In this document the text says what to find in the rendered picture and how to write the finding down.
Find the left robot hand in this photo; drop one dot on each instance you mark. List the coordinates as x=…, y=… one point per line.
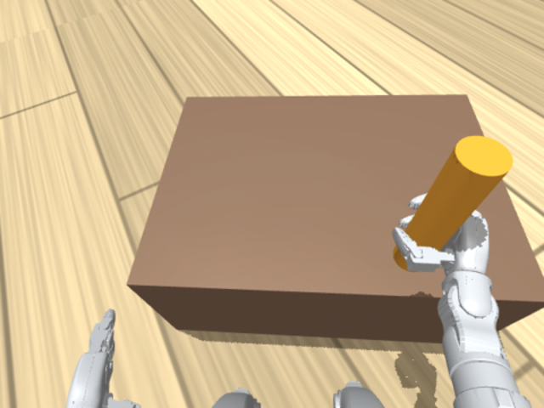
x=90, y=383

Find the right robot hand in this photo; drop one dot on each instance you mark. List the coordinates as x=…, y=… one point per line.
x=467, y=249

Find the can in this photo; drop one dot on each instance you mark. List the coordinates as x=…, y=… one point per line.
x=474, y=168

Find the right robot arm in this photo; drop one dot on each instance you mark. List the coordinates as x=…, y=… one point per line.
x=476, y=362

